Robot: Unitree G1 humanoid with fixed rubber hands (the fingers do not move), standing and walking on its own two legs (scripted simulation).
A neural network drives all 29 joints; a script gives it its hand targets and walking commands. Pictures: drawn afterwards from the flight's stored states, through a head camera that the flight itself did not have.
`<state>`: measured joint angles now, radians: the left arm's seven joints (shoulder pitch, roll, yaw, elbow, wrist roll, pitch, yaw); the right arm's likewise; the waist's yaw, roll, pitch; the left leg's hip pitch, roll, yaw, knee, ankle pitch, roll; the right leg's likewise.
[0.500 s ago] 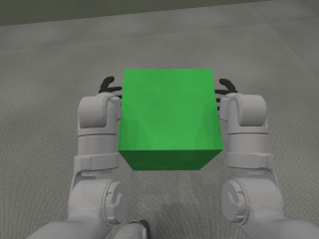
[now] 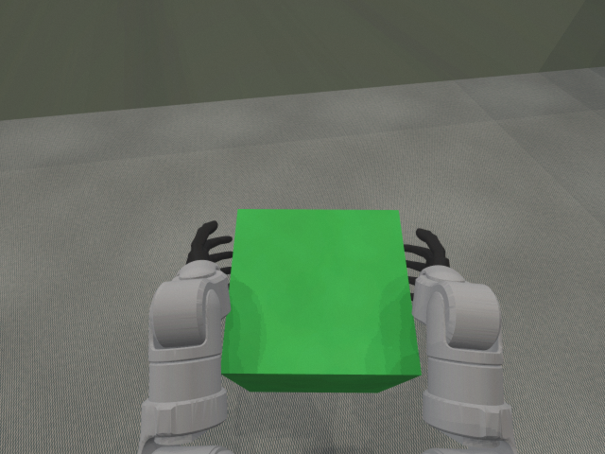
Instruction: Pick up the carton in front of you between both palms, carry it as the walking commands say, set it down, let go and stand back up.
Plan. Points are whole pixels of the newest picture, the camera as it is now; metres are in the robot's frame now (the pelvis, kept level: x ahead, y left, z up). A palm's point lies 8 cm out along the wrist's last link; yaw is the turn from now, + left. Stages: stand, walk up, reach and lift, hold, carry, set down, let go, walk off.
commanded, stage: carry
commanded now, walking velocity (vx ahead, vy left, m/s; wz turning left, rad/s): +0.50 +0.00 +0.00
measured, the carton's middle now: (315, 311) +0.31 +0.00 +0.00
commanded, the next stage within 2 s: none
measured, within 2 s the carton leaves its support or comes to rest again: neither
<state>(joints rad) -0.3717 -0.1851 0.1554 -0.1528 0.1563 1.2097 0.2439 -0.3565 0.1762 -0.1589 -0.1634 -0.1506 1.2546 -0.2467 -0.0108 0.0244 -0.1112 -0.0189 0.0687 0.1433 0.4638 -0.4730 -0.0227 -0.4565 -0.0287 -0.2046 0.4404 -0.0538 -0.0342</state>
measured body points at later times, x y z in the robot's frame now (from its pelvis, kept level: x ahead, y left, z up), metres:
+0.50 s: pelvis +0.31 +0.03 +0.00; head +0.28 +0.04 +0.45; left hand +0.62 +0.18 +0.09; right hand +0.61 -0.12 +0.09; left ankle +0.40 +0.12 -0.73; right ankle +0.13 -0.09 -0.69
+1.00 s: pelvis +0.61 -0.01 +0.01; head +0.62 -0.03 +0.46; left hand +0.92 +0.13 +0.09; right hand +0.92 -0.16 +0.07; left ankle +0.46 +0.10 -0.66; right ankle +0.69 -0.10 -0.72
